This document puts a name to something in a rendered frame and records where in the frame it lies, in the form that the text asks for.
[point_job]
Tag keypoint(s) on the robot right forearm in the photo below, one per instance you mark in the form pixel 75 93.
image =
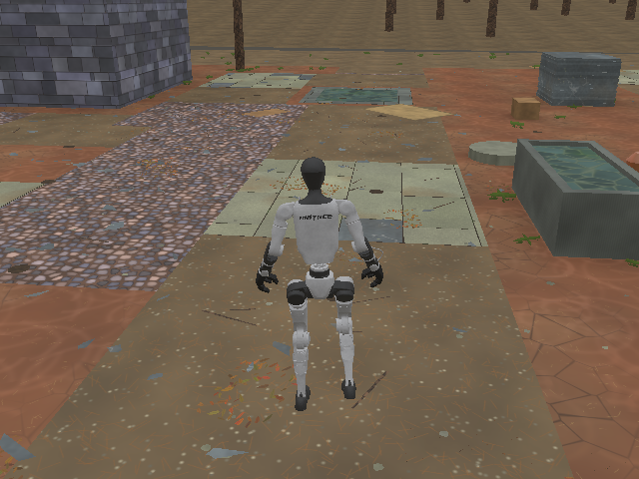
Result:
pixel 369 257

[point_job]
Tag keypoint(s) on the robot head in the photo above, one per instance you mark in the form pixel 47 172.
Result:
pixel 313 172

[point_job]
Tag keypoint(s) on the robot right hand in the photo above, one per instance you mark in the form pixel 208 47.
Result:
pixel 378 274

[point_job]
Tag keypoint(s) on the robot left hand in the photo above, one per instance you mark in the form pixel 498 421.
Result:
pixel 260 281

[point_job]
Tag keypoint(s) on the right robot thigh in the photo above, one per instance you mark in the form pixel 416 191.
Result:
pixel 343 290

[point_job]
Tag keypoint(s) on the robot left forearm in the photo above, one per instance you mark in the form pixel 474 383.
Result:
pixel 267 263

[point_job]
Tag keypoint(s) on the left robot upper arm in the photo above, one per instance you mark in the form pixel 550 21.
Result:
pixel 284 212

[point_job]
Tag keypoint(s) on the right robot upper arm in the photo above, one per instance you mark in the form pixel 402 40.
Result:
pixel 347 208

